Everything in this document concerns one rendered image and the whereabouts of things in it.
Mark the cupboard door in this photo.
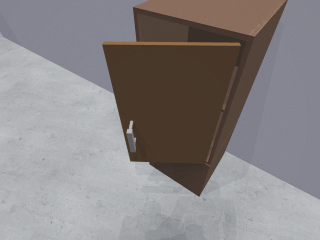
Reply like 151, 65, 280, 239
102, 41, 241, 164

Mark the handle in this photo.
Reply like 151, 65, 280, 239
126, 121, 136, 153

